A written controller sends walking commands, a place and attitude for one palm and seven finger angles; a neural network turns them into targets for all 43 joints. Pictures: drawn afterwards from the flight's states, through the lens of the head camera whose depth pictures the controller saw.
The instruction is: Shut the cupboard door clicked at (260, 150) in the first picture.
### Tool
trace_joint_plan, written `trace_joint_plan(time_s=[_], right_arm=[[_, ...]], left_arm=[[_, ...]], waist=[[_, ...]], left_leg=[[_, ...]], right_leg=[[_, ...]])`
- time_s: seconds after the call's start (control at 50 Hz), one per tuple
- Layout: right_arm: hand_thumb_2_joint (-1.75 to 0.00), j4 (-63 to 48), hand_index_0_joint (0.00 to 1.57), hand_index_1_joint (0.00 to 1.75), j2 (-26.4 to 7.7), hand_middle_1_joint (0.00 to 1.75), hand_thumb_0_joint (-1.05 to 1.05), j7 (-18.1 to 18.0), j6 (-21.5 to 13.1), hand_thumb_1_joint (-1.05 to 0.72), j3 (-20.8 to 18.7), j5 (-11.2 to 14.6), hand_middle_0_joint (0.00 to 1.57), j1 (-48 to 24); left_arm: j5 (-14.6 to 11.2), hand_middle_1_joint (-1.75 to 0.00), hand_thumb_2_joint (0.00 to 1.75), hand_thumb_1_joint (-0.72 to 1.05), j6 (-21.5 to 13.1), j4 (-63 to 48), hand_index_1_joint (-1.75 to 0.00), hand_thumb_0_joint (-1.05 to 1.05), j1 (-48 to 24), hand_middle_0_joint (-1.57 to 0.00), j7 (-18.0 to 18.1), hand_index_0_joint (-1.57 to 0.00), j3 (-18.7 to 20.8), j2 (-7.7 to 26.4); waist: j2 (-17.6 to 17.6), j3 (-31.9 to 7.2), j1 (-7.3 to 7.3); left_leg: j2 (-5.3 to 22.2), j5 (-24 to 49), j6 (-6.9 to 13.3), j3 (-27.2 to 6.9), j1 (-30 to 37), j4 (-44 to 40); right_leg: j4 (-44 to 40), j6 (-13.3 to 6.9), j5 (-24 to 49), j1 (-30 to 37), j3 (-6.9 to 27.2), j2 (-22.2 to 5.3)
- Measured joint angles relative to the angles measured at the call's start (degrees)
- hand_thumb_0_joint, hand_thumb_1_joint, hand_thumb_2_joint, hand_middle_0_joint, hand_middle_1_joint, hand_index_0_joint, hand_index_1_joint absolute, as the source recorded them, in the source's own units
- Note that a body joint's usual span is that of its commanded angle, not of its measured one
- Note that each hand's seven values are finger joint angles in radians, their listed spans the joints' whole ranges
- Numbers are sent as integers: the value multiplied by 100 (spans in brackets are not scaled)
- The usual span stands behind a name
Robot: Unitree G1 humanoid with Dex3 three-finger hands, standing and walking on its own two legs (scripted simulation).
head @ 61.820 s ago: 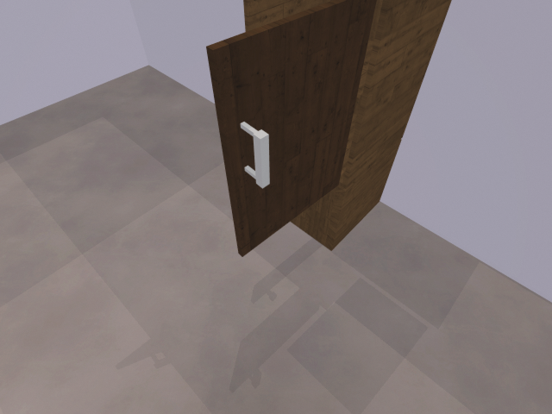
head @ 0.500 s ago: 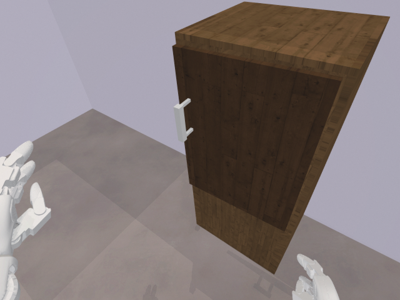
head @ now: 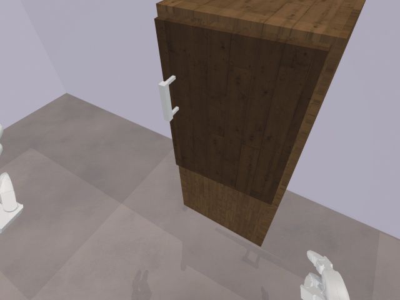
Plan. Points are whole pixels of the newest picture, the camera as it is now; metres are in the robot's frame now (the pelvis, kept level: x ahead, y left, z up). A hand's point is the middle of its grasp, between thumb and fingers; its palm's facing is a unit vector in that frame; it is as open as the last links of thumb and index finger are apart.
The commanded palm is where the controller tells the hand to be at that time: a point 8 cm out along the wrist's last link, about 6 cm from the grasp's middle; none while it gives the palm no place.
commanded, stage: step back with the hand held close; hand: left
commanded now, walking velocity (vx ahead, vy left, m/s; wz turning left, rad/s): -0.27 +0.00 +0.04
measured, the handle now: (170, 98) +0.67 +0.13 +0.04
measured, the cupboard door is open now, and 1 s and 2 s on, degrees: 3 3 3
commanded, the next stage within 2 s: stop stepping back and stand still in 0.62 s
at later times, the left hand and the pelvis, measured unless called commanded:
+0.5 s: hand out of the picture +0.11 +0.29 +0.19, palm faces +0.56 -0.71 -0.44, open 7.4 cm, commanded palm +0.05 +0.30 +0.19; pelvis -0.08 +0.00 +0.00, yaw +2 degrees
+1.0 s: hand out of the picture +0.01 +0.30 +0.15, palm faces +0.59 -0.76 -0.27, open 7.4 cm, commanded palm -0.05 +0.31 +0.19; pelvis -0.18 +0.00 -0.01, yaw +2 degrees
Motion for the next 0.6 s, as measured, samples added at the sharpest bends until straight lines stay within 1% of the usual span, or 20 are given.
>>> trace_joint_plan(time_s=[0.06,0.12,0.18,0.22,0.26,0.3,0.34,0.38,0.4,0.46,0.5,0.56,0.58,0.6], right_arm=[[-90,-44,20,30,24,30,1,7,24,-91,53,27,20,32],[-90,-40,20,30,24,30,1,20,19,-90,65,29,20,129],[-90,16,20,30,7,30,1,30,-5,-90,69,7,20,236],[-90,65,20,30,-2,30,1,17,-20,-90,90,-12,20,286],[-90,85,20,30,-7,30,1,-16,-53,-90,118,-34,20,336],[-90,79,20,30,-7,30,1,-61,-150,-90,104,-67,20,412],[-90,153,20,30,57,30,1,-83,-265,-90,63,-104,20,489],[-90,253,20,30,132,30,1,-64,-363,-90,51,-124,20,536],[-90,291,20,30,169,30,1,-51,-416,-90,56,-132,20,538],[-90,399,20,30,308,30,1,-2,-609,-90,127,-154,20,379],[-90,430,20,30,394,30,1,40,-732,-90,201,-173,20,149],[-90,417,21,30,450,30,1,116,-878,-90,282,-193,20,-312],[-90,405,21,30,453,30,1,144,-904,-90,293,-196,20,-484],[-90,391,21,30,454,30,1,172,-922,-90,294,-211,21,-647]], left_arm=[[51,-30,90,89,-30,80,-30,1,2,-21,15,-21,-54,-94],[137,-30,90,89,-60,127,-30,1,17,-21,42,-21,-165,-213],[181,-30,90,89,-94,35,-30,1,-1,-21,119,-21,-274,-270],[193,-30,90,89,-118,-115,-30,1,3,-22,173,-21,-294,-247],[216,-30,90,89,-169,-293,-30,1,69,-22,220,-21,-246,-200],[286,-30,90,89,-223,-427,-30,1,121,-22,236,-21,-144,-136],[314,-30,90,89,-264,-494,-30,1,111,-22,223,-21,-3,-36],[324,-30,90,88,-365,-478,-30,1,82,-22,221,-21,169,17],[319,-30,90,88,-419,-439,-30,1,56,-22,224,-21,255,17],[226,-30,90,89,-542,-251,-30,1,-56,-21,253,-21,421,-61],[167,-30,90,89,-547,-110,-30,1,-196,-21,245,-20,379,-150],[121,-30,90,90,-466,-15,-30,1,-495,-20,156,-20,102,-249],[117,-30,90,90,-432,-52,-30,1,-574,-20,104,-20,-3,-254],[121,-30,90,90,-407,-129,-30,1,-612,-20,42,-20,-92,-228]], waist=[[-1,-56,-28],[-36,-109,-62],[-142,-77,-103],[-250,-5,-122],[-321,48,-117],[-247,72,-131],[-170,5,-122],[-73,-176,-66],[-29,-273,-27],[-43,-449,117],[-116,-407,188],[-209,-114,227],[-232,18,228],[-240,153,197]], left_leg=[[47,10,-2,-9,-195,165],[112,-345,-45,-35,-465,473],[177,-612,-135,-48,-708,699],[206,-456,-131,-27,-788,701],[241,-108,-26,8,-816,619],[316,287,60,-39,-840,565],[339,363,70,-138,-857,513],[411,396,55,-204,-911,398],[456,447,46,-215,-955,323],[568,712,-2,-103,-1106,-9],[635,953,-38,15,-1228,-272],[732,1351,-98,157,-1454,-576],[775,1481,-119,201,-1526,-648],[818,1609,-140,222,-1590,-710]], right_leg=[[29,-20,88,-130,-34,34],[13,-52,175,-249,-129,45],[-17,-73,271,-348,-277,2],[-16,-62,325,-392,-361,-46],[85,-13,146,-461,-388,-51],[523,100,-207,-522,-261,77],[1227,163,-486,-441,-71,186],[1601,200,-721,-167,47,275],[1598,216,-805,33,71,287],[1012,234,-1076,660,139,202],[377,232,-1046,981,174,141],[-497,235,-702,1238,167,115],[-688,221,-801,1228,161,121],[-810,223,-913,1199,160,143]])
